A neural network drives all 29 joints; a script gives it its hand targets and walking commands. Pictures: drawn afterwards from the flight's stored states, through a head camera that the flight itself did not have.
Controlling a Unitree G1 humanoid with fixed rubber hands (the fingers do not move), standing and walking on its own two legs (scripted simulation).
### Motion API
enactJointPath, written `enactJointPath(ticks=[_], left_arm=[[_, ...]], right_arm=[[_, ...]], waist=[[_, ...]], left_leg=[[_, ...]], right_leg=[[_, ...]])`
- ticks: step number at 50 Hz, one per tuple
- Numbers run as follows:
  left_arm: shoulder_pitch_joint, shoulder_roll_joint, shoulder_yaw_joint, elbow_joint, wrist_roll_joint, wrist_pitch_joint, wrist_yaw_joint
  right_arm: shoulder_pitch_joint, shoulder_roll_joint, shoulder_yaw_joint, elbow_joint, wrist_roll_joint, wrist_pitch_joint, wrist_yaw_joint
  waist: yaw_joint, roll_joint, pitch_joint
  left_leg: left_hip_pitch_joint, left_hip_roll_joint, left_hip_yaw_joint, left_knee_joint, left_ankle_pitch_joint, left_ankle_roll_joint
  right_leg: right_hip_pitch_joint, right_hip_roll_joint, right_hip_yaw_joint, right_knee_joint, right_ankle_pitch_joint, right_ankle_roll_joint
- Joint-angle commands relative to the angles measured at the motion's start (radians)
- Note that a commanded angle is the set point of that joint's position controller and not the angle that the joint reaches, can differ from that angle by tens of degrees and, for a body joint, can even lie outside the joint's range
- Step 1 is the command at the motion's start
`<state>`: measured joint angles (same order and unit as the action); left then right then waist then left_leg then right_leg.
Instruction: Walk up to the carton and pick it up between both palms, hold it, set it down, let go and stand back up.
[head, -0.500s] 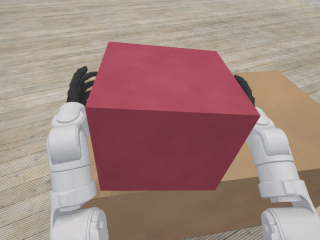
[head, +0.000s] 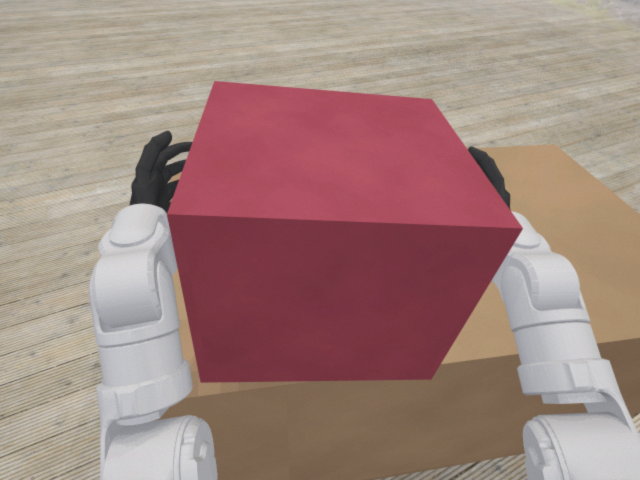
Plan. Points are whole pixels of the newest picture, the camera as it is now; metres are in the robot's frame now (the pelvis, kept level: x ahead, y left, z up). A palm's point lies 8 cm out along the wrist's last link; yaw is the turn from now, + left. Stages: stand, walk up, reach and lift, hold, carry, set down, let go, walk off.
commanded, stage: hold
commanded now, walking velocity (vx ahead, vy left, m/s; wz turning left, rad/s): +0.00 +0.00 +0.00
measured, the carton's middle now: (323, 231) +0.37 +0.00 +0.16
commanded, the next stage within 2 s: set down in 0.58 s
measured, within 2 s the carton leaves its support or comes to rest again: neither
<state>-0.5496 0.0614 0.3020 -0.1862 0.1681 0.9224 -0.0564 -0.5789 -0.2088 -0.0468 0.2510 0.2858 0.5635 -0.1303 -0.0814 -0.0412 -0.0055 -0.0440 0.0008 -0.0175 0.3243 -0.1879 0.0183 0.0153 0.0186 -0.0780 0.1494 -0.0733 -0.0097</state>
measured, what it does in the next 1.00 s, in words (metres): stands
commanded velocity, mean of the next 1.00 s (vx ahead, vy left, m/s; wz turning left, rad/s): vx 0.00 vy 0.00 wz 0.00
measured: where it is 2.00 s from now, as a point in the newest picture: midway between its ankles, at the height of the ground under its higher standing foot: outside the picture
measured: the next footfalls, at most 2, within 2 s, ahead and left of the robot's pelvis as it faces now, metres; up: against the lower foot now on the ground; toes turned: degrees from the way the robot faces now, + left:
none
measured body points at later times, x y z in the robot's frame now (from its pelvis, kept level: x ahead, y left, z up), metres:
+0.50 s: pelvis +0.00 +0.00 +0.00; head -0.04 +0.03 +0.45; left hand +0.35 +0.18 +0.22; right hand +0.35 -0.20 +0.20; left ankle +0.00 +0.10 -0.75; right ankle +0.01 -0.12 -0.75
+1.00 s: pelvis +0.00 +0.00 +0.00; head -0.02 +0.02 +0.45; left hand +0.38 +0.18 +0.21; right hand +0.37 -0.20 +0.16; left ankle +0.00 +0.10 -0.75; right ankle +0.01 -0.12 -0.75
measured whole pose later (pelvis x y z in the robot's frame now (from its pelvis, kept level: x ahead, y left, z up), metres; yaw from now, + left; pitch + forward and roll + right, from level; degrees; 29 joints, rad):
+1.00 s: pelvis +0.00 +0.00 +0.00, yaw +1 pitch -6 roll -1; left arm -0.57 0.06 0.29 0.02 0.19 0.61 -0.10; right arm -0.53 -0.14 -0.12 0.39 0.10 0.26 -0.07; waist -0.06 -0.03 0.05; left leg -0.02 0.00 -0.03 0.29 -0.17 0.01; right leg 0.03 0.01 -0.09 0.14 -0.08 -0.01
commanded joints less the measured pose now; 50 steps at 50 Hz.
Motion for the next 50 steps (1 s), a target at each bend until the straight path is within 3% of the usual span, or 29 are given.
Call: enactJointPath(ticks=[1, 6, 13, 18, 20, 29, 32, 33, 39, 45, 49, 50], left_arm=[[-0.591, -0.317, -0.439, -0.135, -0.116, -0.061, -0.09], [-0.606, -0.316, -0.452, -0.157, -0.117, -0.073, -0.089], [-0.592, -0.307, -0.471, -0.185, -0.134, -0.092, -0.081], [-0.58, -0.308, -0.455, -0.159, -0.127, -0.089, -0.087], [-0.587, -0.308, -0.446, -0.156, -0.124, -0.081, -0.087], [-0.628, -0.312, -0.413, -0.062, -0.106, -0.08, -0.091], [-0.647, -0.28, -0.418, -0.078, -0.106, -0.137, -0.118], [-0.633, -0.294, -0.42, -0.073, -0.1, -0.154, -0.122], [-0.63, -0.271, -0.403, -0.057, -0.087, -0.279, -0.122], [-0.55, -0.268, -0.404, 0.062, -0.06, -0.366, -0.125], [-0.525, -0.284, -0.419, 0.116, -0.064, -0.428, -0.121], [-0.521, -0.291, -0.429, 0.126, -0.068, -0.444, -0.119]], right_arm=[[-0.764, 0.323, 0.248, -0.307, 0.055, -0.077, 0.073], [-0.778, 0.324, 0.252, -0.324, 0.057, -0.084, 0.076], [-0.767, 0.336, 0.273, -0.403, 0.06, -0.094, 0.074], [-0.747, 0.339, 0.271, -0.363, 0.053, -0.095, 0.071], [-0.759, 0.34, 0.275, -0.356, 0.057, -0.096, 0.071], [-0.787, 0.341, 0.225, -0.263, 0.025, -0.101, 0.082], [-0.785, 0.325, 0.216, -0.276, -0.012, -0.146, 0.094], [-0.791, 0.33, 0.224, -0.296, -0.023, -0.166, 0.098], [-0.738, 0.333, 0.179, -0.252, -0.109, -0.282, 0.118], [-0.653, 0.335, 0.17, -0.161, -0.154, -0.392, 0.133], [-0.632, 0.347, 0.179, -0.165, -0.169, -0.462, 0.135], [-0.638, 0.352, 0.193, -0.176, -0.169, -0.478, 0.135]], waist=[[-0.011, 0.073, -0.362], [-0.018, 0.086, -0.423], [-0.015, 0.063, -0.444], [-0.006, 0.073, -0.394], [0.012, 0.066, -0.395], [-0.003, 0.063, -0.339], [-0.01, 0.088, -0.345], [-0.002, 0.073, -0.357], [0.002, 0.082, -0.395], [0.009, 0.076, -0.324], [0.003, 0.054, -0.325], [0.017, 0.051, -0.33]], left_leg=[[0.032, -0.023, 0.005, -0.033, 0.309, -0.05], [0.047, -0.021, 0.012, -0.03, 0.342, -0.061], [0.049, -0.028, 0.004, -0.023, 0.362, -0.045], [0.025, -0.024, 0.009, -0.037, 0.314, -0.043], [-0.006, -0.024, 0.01, -0.044, 0.307, -0.039], [-0.038, -0.018, 0.012, -0.063, 0.179, -0.036], [0.013, -0.026, 0.024, -0.063, 0.205, -0.061], [0.028, -0.03, 0.022, -0.062, 0.214, -0.063], [0.022, -0.026, 0.027, -0.068, 0.192, -0.057], [0.022, -0.021, 0.025, -0.082, 0.168, -0.06], [0.007, -0.015, 0.021, -0.085, 0.188, -0.054], [0.004, -0.019, 0.02, -0.078, 0.204, -0.052]], right_leg=[[0.161, 0.031, 0.014, 0.032, 0.199, -0.009], [0.163, 0.033, 0.018, 0.027, 0.204, -0.008], [0.181, 0.033, 0.025, 0.05, 0.26, 0.003], [0.179, 0.026, 0.023, 0.036, 0.216, -0.003], [0.193, 0.022, 0.024, 0.043, 0.217, -0.001], [0.149, 0.019, 0.019, 0.037, 0.104, -0.002], [0.13, 0.019, -0.001, 0.029, 0.125, -0.004], [0.133, 0.018, -0.002, 0.03, 0.137, -0.008], [0.175, 0.011, -0.005, 0.029, 0.136, -0.004], [0.189, 0.002, -0.006, 0.02, 0.118, 0.003], [0.231, -0.001, -0.006, 0.027, 0.163, 0.008], [0.232, -0.001, -0.003, 0.033, 0.184, 0.012]])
